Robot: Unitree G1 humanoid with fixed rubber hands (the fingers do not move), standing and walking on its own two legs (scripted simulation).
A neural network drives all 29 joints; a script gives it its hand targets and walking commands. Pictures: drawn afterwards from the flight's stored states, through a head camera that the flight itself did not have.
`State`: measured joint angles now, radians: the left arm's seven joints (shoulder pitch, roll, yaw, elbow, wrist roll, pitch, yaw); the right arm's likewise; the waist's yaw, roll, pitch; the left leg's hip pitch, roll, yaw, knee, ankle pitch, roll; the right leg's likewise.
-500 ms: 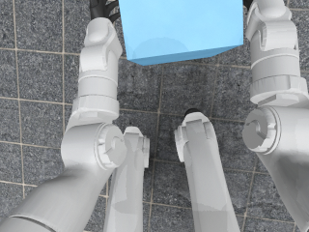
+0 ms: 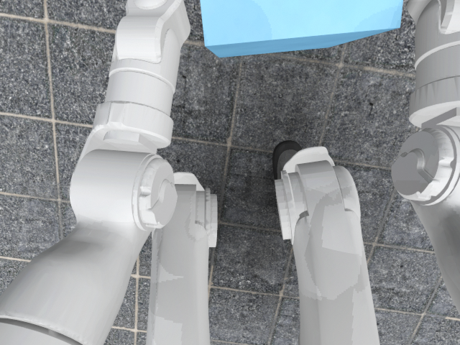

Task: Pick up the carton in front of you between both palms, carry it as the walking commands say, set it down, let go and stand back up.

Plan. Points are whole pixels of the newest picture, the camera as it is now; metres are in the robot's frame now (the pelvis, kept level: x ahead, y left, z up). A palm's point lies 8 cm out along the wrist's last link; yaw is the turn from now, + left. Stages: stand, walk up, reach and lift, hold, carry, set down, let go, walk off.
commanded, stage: set down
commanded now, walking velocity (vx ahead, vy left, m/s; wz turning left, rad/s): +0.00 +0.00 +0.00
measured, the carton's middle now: out of the picture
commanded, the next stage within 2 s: none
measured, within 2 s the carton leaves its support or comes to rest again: rests again in 0.24 s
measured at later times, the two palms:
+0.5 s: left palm out of the picture +0.55 +0.00 -0.20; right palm out of the picture +0.49 -0.30 -0.20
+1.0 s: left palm out of the picture +0.55 +0.01 -0.21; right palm out of the picture +0.48 -0.32 -0.22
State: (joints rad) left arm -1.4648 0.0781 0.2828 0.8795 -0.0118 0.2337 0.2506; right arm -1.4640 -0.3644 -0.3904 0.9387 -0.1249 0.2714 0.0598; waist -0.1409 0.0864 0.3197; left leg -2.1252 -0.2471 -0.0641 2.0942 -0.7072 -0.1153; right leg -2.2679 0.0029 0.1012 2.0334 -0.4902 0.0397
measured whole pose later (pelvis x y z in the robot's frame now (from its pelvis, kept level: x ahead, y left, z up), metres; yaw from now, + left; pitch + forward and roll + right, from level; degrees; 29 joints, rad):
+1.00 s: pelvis -0.02 +0.00 -0.03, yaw +0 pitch +33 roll +2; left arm -1.59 0.21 0.15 1.06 -0.07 0.16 0.15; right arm -1.57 -0.47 -0.41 1.21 -0.08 0.11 0.11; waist -0.14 0.08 0.52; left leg -2.11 -0.20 -0.04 2.22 -0.69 -0.10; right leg -2.23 -0.05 0.06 2.14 -0.49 0.01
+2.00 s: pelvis +0.01 -0.02 +0.14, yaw -2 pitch +45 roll +6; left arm -1.31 0.17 0.27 0.74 -0.01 0.30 0.17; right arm -1.35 -0.47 -0.35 0.90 -0.01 0.26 0.10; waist -0.09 0.05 0.09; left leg -1.80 -0.10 -0.03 1.56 -0.56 -0.07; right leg -1.93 0.02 0.08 1.52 -0.38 0.00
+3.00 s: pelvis +0.09 -0.01 +0.35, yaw -7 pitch +16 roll +0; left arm -0.05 0.14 0.10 0.53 0.04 0.02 0.00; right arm -0.02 -0.22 -0.11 0.52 -0.01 0.00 0.09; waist -0.03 0.01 0.01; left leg -0.55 -0.03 -0.09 0.61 -0.33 -0.02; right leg -0.65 0.03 0.05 0.58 -0.20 0.00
